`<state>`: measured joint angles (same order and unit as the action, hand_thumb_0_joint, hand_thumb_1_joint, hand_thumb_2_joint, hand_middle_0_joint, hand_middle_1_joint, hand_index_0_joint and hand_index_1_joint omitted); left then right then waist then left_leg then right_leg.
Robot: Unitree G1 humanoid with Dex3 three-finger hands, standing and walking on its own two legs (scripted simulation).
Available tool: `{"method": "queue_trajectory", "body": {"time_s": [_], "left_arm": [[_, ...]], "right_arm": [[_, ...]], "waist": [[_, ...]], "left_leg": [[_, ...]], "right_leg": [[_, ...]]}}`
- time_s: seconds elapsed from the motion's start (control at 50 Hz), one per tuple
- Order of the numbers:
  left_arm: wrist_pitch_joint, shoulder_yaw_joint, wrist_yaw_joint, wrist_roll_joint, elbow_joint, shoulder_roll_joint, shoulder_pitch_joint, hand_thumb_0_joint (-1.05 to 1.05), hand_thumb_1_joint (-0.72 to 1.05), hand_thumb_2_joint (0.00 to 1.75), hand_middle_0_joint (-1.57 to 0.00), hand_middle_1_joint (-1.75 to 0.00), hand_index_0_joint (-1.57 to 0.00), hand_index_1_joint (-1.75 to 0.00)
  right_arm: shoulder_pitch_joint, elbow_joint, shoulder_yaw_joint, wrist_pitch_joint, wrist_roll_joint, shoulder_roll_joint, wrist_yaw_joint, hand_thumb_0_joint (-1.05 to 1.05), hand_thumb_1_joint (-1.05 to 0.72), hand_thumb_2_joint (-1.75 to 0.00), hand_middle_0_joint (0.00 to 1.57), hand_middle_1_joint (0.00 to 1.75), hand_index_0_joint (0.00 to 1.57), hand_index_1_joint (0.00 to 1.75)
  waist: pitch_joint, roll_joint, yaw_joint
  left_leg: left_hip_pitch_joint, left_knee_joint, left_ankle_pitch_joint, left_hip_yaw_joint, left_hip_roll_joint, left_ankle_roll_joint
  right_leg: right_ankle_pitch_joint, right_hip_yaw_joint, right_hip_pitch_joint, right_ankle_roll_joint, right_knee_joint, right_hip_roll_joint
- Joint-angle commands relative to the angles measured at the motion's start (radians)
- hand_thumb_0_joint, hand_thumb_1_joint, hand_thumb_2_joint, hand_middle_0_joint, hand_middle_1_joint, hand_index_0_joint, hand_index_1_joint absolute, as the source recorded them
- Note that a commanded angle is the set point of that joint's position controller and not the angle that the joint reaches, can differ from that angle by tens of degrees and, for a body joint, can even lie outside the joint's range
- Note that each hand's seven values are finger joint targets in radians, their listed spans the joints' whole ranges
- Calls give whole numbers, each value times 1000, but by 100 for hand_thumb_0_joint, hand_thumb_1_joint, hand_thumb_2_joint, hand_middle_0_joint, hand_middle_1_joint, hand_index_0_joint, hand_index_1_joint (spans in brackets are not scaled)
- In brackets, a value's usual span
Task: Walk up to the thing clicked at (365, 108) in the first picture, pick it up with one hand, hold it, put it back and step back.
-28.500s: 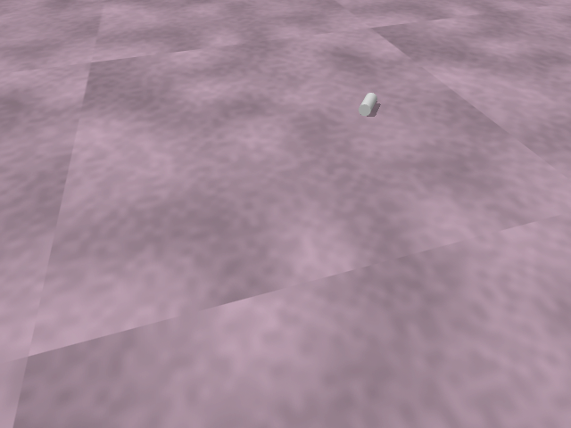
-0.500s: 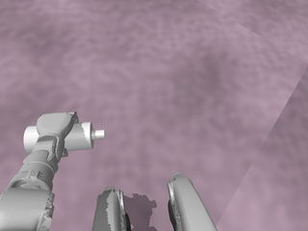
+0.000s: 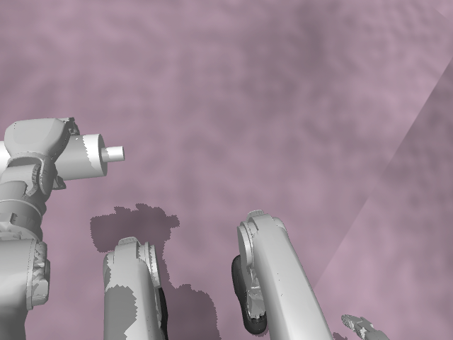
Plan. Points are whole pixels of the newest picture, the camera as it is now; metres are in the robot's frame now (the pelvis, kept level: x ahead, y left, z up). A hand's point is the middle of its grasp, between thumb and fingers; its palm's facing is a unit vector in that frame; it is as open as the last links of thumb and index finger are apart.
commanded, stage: crouch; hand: left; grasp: from above
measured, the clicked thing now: (65, 158) +0.48 +0.23 -0.18
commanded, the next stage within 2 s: lower in 0.74 s
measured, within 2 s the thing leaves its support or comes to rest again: neither
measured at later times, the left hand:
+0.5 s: hand (64, 160) +0.49 +0.25 -0.23, palm faces -0.47 -0.01 -0.88, open 11.0 cm
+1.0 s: hand (68, 162) +0.50 +0.25 -0.27, palm faces -0.48 -0.01 -0.88, open 11.0 cm
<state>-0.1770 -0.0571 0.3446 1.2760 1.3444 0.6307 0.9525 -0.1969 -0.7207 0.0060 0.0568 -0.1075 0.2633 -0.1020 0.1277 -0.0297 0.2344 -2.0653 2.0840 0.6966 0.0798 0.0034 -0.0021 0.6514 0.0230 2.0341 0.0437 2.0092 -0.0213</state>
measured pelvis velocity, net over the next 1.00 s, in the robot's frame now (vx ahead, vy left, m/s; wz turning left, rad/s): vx -0.01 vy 0.00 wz -0.07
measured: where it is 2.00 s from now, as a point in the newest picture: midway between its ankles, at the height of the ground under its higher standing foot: (205, 322)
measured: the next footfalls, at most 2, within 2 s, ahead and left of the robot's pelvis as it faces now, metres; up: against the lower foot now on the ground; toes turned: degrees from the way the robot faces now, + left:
none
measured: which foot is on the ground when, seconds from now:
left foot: down 0.00-1.00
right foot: down 0.00-1.00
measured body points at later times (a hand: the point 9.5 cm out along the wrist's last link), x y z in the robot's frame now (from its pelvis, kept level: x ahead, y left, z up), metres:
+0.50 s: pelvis -0.01 +0.00 -0.06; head +0.25 +0.05 +0.30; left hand +0.51 +0.25 -0.18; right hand +0.00 -0.28 -0.16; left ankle +0.07 +0.12 -0.40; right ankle +0.09 -0.14 -0.40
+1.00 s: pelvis -0.01 +0.00 -0.09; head +0.26 +0.06 +0.27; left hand +0.52 +0.25 -0.22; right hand -0.01 -0.27 -0.18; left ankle +0.07 +0.12 -0.40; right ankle +0.09 -0.14 -0.40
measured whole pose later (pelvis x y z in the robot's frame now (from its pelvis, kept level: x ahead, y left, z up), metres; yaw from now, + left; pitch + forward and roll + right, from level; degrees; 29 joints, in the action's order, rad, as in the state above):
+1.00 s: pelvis -0.01 +0.00 -0.09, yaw -4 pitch +35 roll -9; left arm -0.22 -0.07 0.34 1.31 1.52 0.85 1.11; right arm -0.19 -0.69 -0.13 0.03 -0.14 0.29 -0.15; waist -0.01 0.01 0.33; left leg -2.30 2.39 0.71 0.14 0.01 0.00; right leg 0.64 0.06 2.25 0.06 2.27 0.00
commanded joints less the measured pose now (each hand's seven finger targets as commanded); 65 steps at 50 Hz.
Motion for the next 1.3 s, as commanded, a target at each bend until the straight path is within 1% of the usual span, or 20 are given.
{"method": "queue_trajectory", "body": {"time_s": [0.0, 0.04, 0.06, 0.08, 0.12, 0.18, 0.24, 0.28, 0.34, 0.42, 0.5, 0.56, 0.66, 0.74, 0.84, 0.96, 0.98, 1.08, 1.24, 1.28], "left_arm": [[-11, -48, 42, -11, -149, 283, 404, 0, 65, 98, -101, -82, -102, -81], [-6, -40, 38, -12, -93, 278, 378, 0, 66, 98, -99, -84, -101, -83], [-19, -62, 37, -16, -185, 323, 444, 0, 67, 100, -101, -85, -102, -84], [-19, -58, 33, -12, -145, 327, 433, 0, 68, 102, -101, -87, -102, -86], [-23, -39, 24, -13, -87, 299, 395, 0, 69, 99, -100, -88, -102, -86], [-33, -66, 28, 1, -82, 361, 429, 0, 72, 101, -102, -89, -104, -87], [-50, -54, 32, 11, -101, 359, 487, 0, 72, 100, -102, -89, -104, -87], [-53, -55, 43, 10, -66, 364, 475, 0, 71, 96, -100, -89, -103, -86], [-54, -63, 52, 25, -57, 400, 519, 0, 71, 99, -101, -89, -103, -87], [-47, -60, 55, 28, -33, 398, 524, 0, 71, 98, -102, -86, -103, -84], [-39, -61, 55, 27, -18, 422, 501, 0, 72, 95, -102, -86, -104, -84], [-38, -55, 50, 24, -20, 418, 530, 0, 72, 100, -104, -84, -105, -83], [-35, -57, 39, 19, -27, 454, 519, 0, 73, 97, -106, -83, -107, -82], [-37, -55, 33, 19, -19, 459, 518, 0, 75, 99, -108, -83, -108, -82], [-39, -45, 26, 26, -33, 452, 497, 0, 75, 100, -109, -81, -109, -81], [-51, -41, 40, 24, 34, 461, 519, 0, 73, 93, -106, -79, -107, -78], [-56, -34, 45, 29, 20, 469, 533, 0, 72, 93, -106, -78, -106, -78], [-73, -50, 65, 48, 59, 503, 536, 0, 73, 92, -106, -80, -107, -79], [-69, -61, 103, 55, 47, 541, 535, 0, 79, 90, -109, -82, -111, -80], [-61, -65, 109, 55, 72, 548, 528, 0, 73, 91, -105, -77, -106, -75]], "right_arm": [[-260, 0, 78, -4, -9, 228, -5, 0, -91, -90, 20, 30, 20, 30], [-249, 8, 73, -4, -9, 229, -9, 0, -91, -90, 20, 30, 20, 30], [-257, 3, 76, -9, -13, 228, -12, 0, -91, -90, 20, 30, 20, 30], [-257, 1, 74, -10, -12, 227, -14, 0, -91, -90, 20, 30, 20, 30], [-246, 2, 68, -14, -11, 233, -18, 0, -91, -90, 20, 30, 20, 30], [-249, 0, 62, -18, -13, 237, -19, 0, -91, -90, 20, 30, 20, 30], [-244, -2, 58, -21, -18, 246, -23, 0, -91, -90, 20, 30, 20, 30], [-233, 0, 48, -21, -19, 243, -22, 0, -91, -90, 20, 30, 20, 30], [-234, -4, 41, -21, -23, 253, -20, 0, -91, -90, 20, 30, 20, 30], [-241, -1, 27, -18, -27, 266, -22, 0, -91, -90, 20, 30, 20, 30], [-238, 6, 11, -21, -28, 265, -23, 0, -91, -90, 20, 30, 20, 30], [-243, 3, 3, -21, -28, 269, -22, 0, -91, -90, 20, 30, 20, 30], [-241, 8, -11, -27, -26, 276, -23, 0, -91, -90, 20, 30, 20, 30], [-243, 10, -18, -30, -28, 278, -24, 0, -91, -90, 20, 30, 20, 30], [-251, 16, -29, -34, -28, 287, -31, 0, -91, -90, 20, 30, 20, 30], [-228, 21, -51, -27, -37, 296, -32, 0, -91, -90, 20, 30, 20, 30], [-221, 21, -54, -27, -37, 295, -31, 0, -91, -90, 20, 30, 20, 30], [-225, 29, -65, -17, -50, 315, -33, 0, -91, -90, 20, 30, 20, 30], [-225, 29, -86, 0, -62, 320, -39, 0, -91, -90, 20, 30, 20, 30], [-222, 26, -88, 3, -64, 334, -37, 0, -90, -89, 20, 30, 20, 30]], "waist": [[715, -248, 21], [699, -229, 23], [739, -236, 20], [735, -222, 23], [705, -211, 28], [694, -238, 21], [682, -272, 45], [678, -261, 38], [681, -289, 52], [653, -324, 72], [657, -325, 62], [633, -327, 83], [643, -304, 75], [617, -307, 92], [632, -345, 95], [527, -329, 124], [553, -340, 115], [527, -369, 138], [569, -390, 143], [537, -378, 150]], "left_leg": [[532, -178, -299, -50, 12, 20], [485, -161, -278, -58, 14, 23], [480, -146, -285, -61, 13, 26], [469, -131, -286, -64, 12, 28], [417, -115, -271, -65, 15, 30], [425, -104, -267, -56, 11, 24], [432, -85, -245, -45, 7, 20], [386, -78, -217, -54, 13, 23], [386, -60, -208, -51, 11, 21], [419, -55, -224, -25, 4, 11], [387, -30, -229, -34, 8, 14], [362, -21, -213, -28, 7, 15], [327, 12, -224, -38, 7, 23], [301, 30, -213, -39, 9, 23], [358, 36, -277, -21, 3, 14], [271, 64, -212, -16, 6, 17], [279, 69, -210, -20, 3, 18], [273, 85, -214, -10, 5, 12], [268, 118, -224, -11, -1, 16], [249, 130, -233, -8, -1, 15]], "right_leg": [[-266, 61, -337, -77, -177, 24], [-262, 59, -349, -75, -166, 26], [-278, 57, -377, -73, -157, 31], [-285, 54, -381, -71, -152, 32], [-277, 55, -364, -68, -138, 36], [-254, 65, -318, -75, -106, 36], [-233, 83, -262, -80, -76, 42], [-218, 83, -276, -77, -71, 45], [-208, 89, -240, -79, -47, 46], [-214, 108, -172, -81, -9, 38], [-225, 110, -193, -80, 7, 43], [-218, 116, -170, -79, 17, 42], [-235, 116, -199, -75, 23, 50], [-229, 121, -195, -73, 28, 49], [-272, 134, -178, -75, 55, 51], [-225, 147, -118, -77, 77, 52], [-225, 147, -130, -77, 79, 59], [-224, 161, -110, -78, 101, 56], [-245, 167, -148, -73, 121, 66], [-249, 174, -125, -75, 123, 66]]}}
